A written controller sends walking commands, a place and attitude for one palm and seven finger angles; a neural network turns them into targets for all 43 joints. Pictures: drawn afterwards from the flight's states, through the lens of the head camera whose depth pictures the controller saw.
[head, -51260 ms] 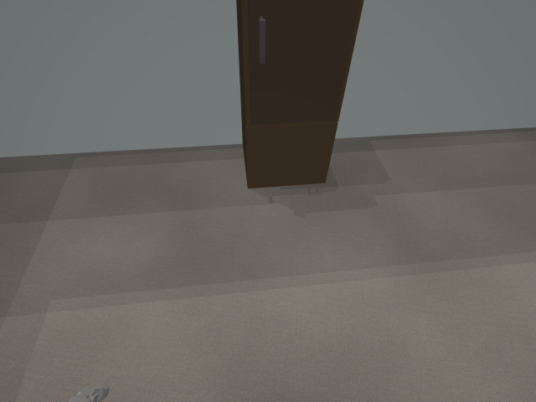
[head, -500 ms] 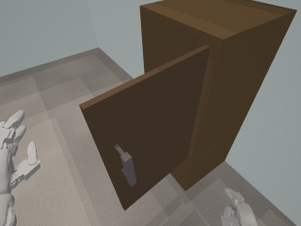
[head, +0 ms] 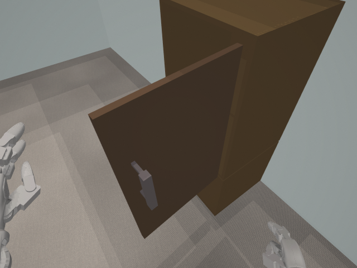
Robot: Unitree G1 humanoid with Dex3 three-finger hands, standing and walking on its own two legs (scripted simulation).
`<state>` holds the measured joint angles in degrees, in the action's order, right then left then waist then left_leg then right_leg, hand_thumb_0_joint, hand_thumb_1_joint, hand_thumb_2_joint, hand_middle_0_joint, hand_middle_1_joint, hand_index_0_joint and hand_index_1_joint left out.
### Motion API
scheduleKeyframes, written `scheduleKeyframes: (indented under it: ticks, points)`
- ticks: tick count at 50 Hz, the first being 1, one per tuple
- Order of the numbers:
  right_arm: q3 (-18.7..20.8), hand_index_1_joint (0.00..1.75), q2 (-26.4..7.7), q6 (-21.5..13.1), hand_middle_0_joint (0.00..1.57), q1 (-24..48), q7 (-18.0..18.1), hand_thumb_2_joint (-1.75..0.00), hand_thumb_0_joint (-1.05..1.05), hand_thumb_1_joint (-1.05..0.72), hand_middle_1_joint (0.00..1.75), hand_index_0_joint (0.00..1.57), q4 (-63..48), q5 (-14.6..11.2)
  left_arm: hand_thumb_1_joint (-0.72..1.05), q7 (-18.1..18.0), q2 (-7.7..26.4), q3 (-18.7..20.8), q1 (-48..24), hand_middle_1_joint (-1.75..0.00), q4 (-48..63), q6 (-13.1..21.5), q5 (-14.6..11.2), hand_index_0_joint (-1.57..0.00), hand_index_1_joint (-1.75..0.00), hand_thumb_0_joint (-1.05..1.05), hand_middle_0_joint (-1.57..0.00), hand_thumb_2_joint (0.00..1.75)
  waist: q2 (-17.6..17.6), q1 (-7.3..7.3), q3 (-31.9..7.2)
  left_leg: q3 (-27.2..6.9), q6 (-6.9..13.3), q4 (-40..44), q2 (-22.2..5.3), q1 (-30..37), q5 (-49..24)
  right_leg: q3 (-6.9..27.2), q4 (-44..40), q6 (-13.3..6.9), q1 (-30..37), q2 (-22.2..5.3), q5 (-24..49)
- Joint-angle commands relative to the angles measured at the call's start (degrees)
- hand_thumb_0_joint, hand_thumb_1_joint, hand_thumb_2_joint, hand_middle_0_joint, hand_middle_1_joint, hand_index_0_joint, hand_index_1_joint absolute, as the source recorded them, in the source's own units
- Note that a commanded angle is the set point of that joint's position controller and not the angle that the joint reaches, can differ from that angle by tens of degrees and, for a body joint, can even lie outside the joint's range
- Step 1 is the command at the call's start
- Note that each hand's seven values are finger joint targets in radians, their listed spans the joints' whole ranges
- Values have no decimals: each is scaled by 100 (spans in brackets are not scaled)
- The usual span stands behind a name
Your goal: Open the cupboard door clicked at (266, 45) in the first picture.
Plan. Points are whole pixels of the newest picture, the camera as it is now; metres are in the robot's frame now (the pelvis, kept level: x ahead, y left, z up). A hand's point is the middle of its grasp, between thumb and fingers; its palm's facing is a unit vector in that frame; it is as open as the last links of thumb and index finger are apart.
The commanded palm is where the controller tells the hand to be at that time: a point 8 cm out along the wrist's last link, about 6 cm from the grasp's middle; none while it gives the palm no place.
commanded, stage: step back with the hand held close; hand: left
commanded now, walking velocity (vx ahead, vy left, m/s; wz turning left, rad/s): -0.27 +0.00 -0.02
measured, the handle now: (144, 186) +0.30 +0.12 +0.01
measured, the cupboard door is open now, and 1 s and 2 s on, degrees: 95 95 95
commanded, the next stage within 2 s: stop stepping back and stand still in 1.02 s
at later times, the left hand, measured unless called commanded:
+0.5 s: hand out of the picture +0.13 +0.31 +0.15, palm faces +0.39 -0.77 -0.51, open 7.4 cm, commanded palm +0.06 +0.35 +0.17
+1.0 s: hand out of the picture +0.05 +0.34 +0.17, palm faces +0.44 -0.79 -0.43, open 7.4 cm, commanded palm -0.02 +0.37 +0.17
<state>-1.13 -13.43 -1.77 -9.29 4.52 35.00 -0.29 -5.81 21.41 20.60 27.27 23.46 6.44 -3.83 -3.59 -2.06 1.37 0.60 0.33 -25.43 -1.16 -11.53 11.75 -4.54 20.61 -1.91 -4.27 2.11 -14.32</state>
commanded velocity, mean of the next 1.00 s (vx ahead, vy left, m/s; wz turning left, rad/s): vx -0.32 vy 0.00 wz -0.04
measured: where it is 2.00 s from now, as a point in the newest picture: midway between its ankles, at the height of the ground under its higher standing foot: outside the picture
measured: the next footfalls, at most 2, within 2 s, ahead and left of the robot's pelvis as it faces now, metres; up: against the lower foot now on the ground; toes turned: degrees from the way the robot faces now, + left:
right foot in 1.10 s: -0.29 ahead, -0.06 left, +0.00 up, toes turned -4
left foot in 1.22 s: -0.06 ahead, +0.13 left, +0.00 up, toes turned -4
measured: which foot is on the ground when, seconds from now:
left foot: down 0.00-1.00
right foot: down 0.00-0.80, up 0.82-1.00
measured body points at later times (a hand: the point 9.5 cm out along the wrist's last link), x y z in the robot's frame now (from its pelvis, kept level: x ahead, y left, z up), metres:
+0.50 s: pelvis -0.07 +0.04 -0.01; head -0.04 +0.06 +0.43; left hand +0.10 +0.35 +0.18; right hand +0.11 -0.19 -0.09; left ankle +0.02 +0.12 -0.74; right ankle -0.07 -0.09 -0.74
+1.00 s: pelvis -0.15 +0.06 -0.01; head -0.13 +0.11 +0.44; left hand +0.02 +0.38 +0.19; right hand +0.04 -0.15 -0.07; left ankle +0.02 +0.12 -0.74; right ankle -0.28 -0.06 -0.68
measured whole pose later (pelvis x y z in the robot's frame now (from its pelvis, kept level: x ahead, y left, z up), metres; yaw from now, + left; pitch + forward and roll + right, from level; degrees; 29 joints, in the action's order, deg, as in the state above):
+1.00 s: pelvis -0.15 +0.06 -0.01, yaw +1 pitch +2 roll -6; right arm -0.1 -9.5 -5.3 -9.6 2.4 34.2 0.4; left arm -8.7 26.9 26.1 30.4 34.5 10.6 -3.7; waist -0.9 -1.2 -0.1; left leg 1.8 4.0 -18.7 -2.0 -27.6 -3.7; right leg -2.8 49.9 -1.3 -14.0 6.1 -30.7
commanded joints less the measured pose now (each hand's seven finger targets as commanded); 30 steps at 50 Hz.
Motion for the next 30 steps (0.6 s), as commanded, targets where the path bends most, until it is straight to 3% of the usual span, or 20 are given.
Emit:
scheduleKeyframes:
  ticks: [1, 5, 11, 12, 15, 20, 22, 25, 28, 30]
  points:
    - [323, 30, -629, -79, 20, 608, 68, -90, 0, -90, 30, 20, -1042, -13, 90, -120, 1099, 762, 301, -30, 1239, 339, -5, -20, -30, 0, -20, 90, 52, 104, -802, -76, 213, -67, -149, 646, -1739, 471, -205, 339, -643, -708, 2158]
    - [364, 30, -612, 34, 20, 617, 96, -90, 0, -90, 30, 20, -1142, -57, 90, -178, 1285, 947, 426, -30, 1422, 333, -45, -20, -30, 0, -20, 90, 383, 121, -920, -155, 185, -76, -231, 420, -1771, 471, -46, 298, -623, -684, 2078]
    - [401, 30, -644, 12, 20, 572, 153, -90, 0, -90, 30, 20, -1226, -73, 90, -284, 1407, 1048, 457, -30, 1714, 414, -32, -20, -30, 0, -20, 90, 216, 130, -931, -335, 207, 79, -358, 41, -1441, 510, 184, 260, -630, -584, 1539]
    - [406, 30, -680, -8, 20, 588, 156, -90, 0, -90, 30, 20, -1219, -73, 90, -293, 1367, 987, 487, -30, 1755, 429, -21, -20, -30, 0, -20, 90, -38, 138, -867, -402, 232, 139, -384, -77, -1225, 533, 209, 236, -649, -576, 1347]
    - [394, 30, -717, -90, 20, 540, 142, -90, 0, -90, 30, 20, -1252, -58, 90, -327, 1347, 1005, 501, -30, 1902, 505, 19, -20, -30, 0, -20, 90, -248, 136, -770, -642, 291, 509, -530, -618, -258, 527, 415, 221, -476, -423, 705]
    - [405, 30, -780, -264, 20, 525, 116, -90, 0, -90, 30, 20, -1313, -17, 90, -349, 1289, 1160, 451, -30, 1963, 640, 163, -20, -30, 0, -20, 90, -740, 97, -540, -1287, 534, 1459, -939, -2354, 2147, 448, 1402, 235, 488, -92, 79]
    - [436, 30, -797, -332, 20, 530, 112, -90, 0, -90, 30, 20, -1315, 12, 90, -347, 1328, 1257, 411, -30, 1986, 687, 226, -20, -30, 0, -20, 90, -906, 71, -546, -1411, 587, 1632, -1024, -2746, 2614, 396, 1687, 231, 726, 17, -19]
    - [444, 30, -718, -398, 20, 425, 47, -90, 0, -90, 30, 20, -1275, 13, 90, -329, 1276, 1228, 536, -30, 1988, 742, 177, -20, -30, 0, -20, 90, -423, 130, -536, -1311, 481, 1304, -861, -2336, 2231, 543, 1232, 122, 266, -19, -190]
    - [438, 30, -651, -437, 20, 386, 22, -90, 0, -90, 30, 20, -1144, -9, 90, -336, 1215, 1077, 502, -30, 2033, 761, 74, -20, -30, 0, -20, 90, 232, 207, -840, -739, 164, 496, -440, -1017, 1146, 823, 393, -3, -706, -344, -82]
    - [485, 30, -666, -448, 20, 355, 28, -90, 0, -90, 30, 20, -1057, -24, 90, -357, 1223, 1026, 441, -30, 2001, 772, 56, -20, -30, 0, -20, 90, 485, 234, -870, -461, 58, -282, -227, -373, 1027, 1180, -122, -160, -1553, -677, -787]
